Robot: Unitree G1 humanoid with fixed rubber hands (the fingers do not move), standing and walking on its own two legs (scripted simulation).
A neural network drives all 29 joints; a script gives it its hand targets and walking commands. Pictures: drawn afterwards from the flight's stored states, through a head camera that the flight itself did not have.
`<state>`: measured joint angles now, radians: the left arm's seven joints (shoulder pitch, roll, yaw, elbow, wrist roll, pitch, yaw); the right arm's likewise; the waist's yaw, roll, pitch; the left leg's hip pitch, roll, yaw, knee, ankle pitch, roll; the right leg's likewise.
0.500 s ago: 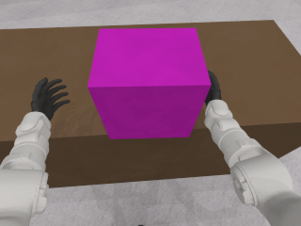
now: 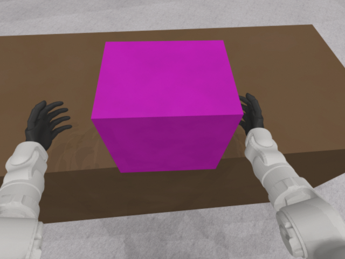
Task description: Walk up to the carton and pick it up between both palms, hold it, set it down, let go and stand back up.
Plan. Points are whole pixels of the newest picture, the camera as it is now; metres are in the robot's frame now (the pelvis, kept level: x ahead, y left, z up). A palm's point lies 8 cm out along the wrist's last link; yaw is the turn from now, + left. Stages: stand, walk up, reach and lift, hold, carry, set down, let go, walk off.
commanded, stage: set down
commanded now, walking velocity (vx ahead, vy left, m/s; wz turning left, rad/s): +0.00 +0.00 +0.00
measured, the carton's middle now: (167, 112) +0.46 +0.07 +0.04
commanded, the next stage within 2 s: let go in 0.08 s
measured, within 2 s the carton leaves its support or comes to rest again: neither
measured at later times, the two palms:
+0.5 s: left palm (6, 209) +0.22 +0.38 -0.01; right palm (275, 180) +0.33 -0.19 -0.03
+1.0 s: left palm (52, 256) +0.14 +0.28 -0.04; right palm (291, 246) +0.19 -0.20 -0.04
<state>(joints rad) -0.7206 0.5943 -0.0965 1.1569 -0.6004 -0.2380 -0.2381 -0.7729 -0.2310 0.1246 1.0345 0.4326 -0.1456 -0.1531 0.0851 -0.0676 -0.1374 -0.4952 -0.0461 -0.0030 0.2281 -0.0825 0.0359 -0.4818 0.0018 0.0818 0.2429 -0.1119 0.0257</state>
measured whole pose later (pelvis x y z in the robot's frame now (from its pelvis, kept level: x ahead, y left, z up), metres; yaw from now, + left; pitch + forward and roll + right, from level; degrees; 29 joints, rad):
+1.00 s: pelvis -0.04 +0.00 -0.01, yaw +1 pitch +9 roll +0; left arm 0.06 0.38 -0.07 0.82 -0.21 -0.31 -0.13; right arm 0.05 -0.25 0.13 0.79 0.15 -0.30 -0.02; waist 0.06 -0.04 -0.30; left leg -0.46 -0.05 -0.01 0.47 -0.17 0.02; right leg -0.44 -0.02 0.06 0.50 -0.21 0.04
